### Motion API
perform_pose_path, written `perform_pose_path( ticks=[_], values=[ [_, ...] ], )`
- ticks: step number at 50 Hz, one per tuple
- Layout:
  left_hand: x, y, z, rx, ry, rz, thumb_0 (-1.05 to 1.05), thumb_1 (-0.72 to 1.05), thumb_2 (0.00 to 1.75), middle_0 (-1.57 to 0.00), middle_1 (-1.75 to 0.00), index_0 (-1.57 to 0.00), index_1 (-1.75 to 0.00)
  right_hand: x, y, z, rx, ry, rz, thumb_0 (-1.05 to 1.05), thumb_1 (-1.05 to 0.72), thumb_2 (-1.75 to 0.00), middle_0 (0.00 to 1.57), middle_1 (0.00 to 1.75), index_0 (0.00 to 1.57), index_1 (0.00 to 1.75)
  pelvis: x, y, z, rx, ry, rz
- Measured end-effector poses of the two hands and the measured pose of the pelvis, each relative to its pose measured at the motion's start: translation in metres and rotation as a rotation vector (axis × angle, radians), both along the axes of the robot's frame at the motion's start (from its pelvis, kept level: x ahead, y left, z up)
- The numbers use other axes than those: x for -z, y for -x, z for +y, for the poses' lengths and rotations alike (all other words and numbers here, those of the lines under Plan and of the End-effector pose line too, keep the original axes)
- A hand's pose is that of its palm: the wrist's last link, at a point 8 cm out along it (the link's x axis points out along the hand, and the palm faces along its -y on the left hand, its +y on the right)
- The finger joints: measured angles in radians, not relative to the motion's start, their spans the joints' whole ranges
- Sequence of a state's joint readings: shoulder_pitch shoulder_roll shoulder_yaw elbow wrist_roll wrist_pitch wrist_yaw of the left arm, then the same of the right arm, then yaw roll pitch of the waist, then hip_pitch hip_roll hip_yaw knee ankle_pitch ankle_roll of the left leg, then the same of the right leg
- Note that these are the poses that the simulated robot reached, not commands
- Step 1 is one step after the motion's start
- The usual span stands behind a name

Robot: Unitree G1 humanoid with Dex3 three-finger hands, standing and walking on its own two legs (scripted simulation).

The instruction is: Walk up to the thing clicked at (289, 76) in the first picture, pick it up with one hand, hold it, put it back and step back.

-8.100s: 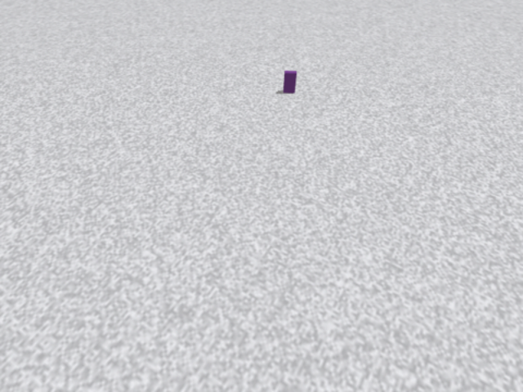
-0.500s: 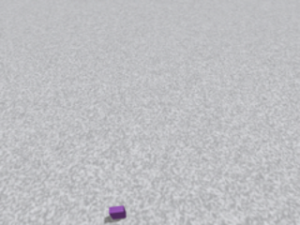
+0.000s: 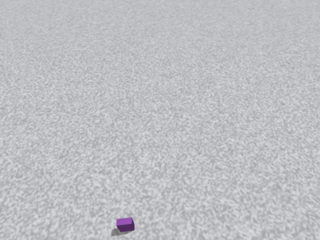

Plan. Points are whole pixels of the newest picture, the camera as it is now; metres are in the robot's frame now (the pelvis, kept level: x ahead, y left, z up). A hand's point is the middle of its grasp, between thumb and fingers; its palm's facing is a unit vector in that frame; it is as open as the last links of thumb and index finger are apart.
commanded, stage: stand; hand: left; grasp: from the side
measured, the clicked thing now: (125, 224) +0.33 +0.20 -0.71
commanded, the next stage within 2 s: go down in 0.56 s
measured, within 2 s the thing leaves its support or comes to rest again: neither
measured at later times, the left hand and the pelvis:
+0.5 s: hand out of the picture +0.07 +0.25 -0.16, palm faces -0.03 -0.94 -0.34, open 7.4 cm; pelvis +0.00 +0.00 +0.00, yaw +0 degrees
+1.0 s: hand out of the picture +0.16 +0.27 -0.18, palm faces +0.06 -0.95 -0.32, open 13.0 cm; pelvis -0.01 +0.00 -0.03, yaw -1 degrees
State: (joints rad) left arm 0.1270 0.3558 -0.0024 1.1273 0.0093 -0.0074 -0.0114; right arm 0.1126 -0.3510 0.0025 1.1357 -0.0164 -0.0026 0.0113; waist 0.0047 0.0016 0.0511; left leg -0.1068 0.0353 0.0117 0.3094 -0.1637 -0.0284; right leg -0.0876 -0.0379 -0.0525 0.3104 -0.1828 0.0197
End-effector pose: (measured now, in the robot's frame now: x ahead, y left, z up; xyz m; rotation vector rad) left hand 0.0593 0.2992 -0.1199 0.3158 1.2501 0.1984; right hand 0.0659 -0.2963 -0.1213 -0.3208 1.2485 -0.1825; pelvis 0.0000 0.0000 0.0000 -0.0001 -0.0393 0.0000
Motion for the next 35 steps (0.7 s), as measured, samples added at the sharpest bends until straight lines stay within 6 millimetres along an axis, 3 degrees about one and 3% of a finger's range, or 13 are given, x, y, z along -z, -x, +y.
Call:
perform_pose_path(
  ticks=[35],
  values=[
    [-0.001, -0.012, 0.0, 0.001, 0.0, -0.032, 0.0, 0.9, 0.89, -0.19, -0.29, -0.19, -0.29, -0.003, -0.011, 0.001, 0.006, 0.004, -0.036, 0.0, -0.91, -0.9, 0.21, 0.3, 0.2, 0.3, 0.001, -0.004, 0.001, 0.003, -0.001, 0.011]
  ],
)
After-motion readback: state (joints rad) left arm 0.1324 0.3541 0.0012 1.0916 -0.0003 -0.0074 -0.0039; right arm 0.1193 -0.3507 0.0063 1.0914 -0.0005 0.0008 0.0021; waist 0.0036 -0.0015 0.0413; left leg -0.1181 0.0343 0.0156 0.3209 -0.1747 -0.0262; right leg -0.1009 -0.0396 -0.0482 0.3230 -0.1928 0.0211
